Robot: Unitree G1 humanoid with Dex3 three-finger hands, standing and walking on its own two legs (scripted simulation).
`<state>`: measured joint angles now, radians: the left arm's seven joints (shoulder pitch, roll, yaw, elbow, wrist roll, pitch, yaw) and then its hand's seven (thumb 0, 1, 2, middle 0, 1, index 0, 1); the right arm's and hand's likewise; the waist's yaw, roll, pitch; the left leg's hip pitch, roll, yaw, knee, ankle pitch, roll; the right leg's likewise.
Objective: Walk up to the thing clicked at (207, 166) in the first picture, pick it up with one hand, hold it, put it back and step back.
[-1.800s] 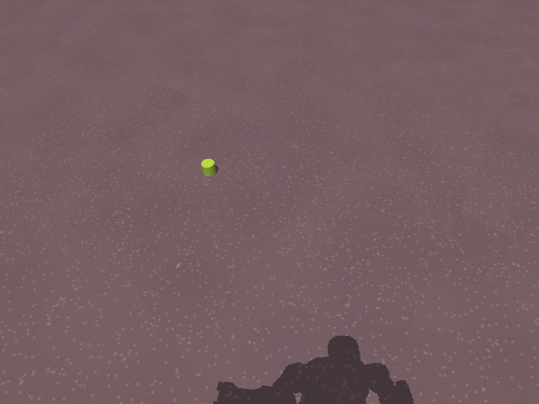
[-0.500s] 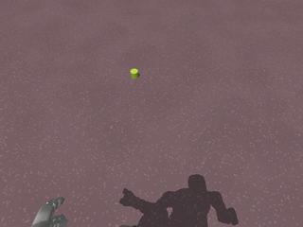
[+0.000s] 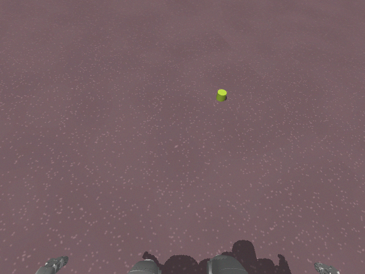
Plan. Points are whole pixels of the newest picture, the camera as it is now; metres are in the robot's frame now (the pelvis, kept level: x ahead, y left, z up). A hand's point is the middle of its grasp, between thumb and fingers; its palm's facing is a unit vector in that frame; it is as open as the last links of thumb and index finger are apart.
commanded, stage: walk up
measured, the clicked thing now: (221, 95) +1.39 -0.33 -0.72
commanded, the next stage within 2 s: stand in 1.66 s
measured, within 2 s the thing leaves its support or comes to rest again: neither
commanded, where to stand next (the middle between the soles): +0.04 -0.02 m, yaw +23 degrees
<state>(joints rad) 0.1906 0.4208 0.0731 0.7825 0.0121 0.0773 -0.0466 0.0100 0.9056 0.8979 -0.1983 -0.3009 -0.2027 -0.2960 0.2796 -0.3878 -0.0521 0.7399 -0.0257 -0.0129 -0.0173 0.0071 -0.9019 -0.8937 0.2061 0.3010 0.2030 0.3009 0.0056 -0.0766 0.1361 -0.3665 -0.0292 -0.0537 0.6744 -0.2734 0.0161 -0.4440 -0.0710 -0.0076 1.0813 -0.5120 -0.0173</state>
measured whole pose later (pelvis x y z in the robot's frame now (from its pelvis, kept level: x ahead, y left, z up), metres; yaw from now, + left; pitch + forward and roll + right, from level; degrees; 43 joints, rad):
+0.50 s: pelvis -0.02 -0.04 +0.00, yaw +16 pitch -1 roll +1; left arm 0.31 0.42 0.07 0.75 0.04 -0.02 -0.02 0.01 0.90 0.90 -0.20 -0.30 -0.21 -0.30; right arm 0.24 -0.42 -0.06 0.78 -0.02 0.01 0.03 0.01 -0.91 -0.89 0.20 0.30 0.20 0.30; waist 0.05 0.03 0.12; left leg -0.39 0.00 -0.03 0.77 -0.40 -0.01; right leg -0.27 -0.14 -0.14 0.68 -0.38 0.02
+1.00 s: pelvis -0.02 -0.05 +0.00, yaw +24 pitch -2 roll +1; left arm 0.27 0.37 0.03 0.88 0.04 -0.01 -0.01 0.01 0.90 0.90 -0.20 -0.30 -0.21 -0.30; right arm 0.23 -0.41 -0.05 0.86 0.00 0.00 0.01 0.01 -0.90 -0.89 0.20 0.30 0.20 0.30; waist 0.03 0.02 0.07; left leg -0.36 -0.04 -0.06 0.82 -0.46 0.03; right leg -0.31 -0.10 -0.06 0.69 -0.34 0.01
